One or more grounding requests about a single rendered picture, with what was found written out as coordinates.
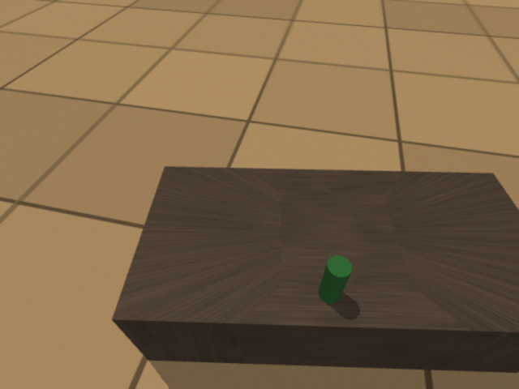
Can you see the can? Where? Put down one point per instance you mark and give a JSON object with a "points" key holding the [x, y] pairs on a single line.
{"points": [[336, 274]]}

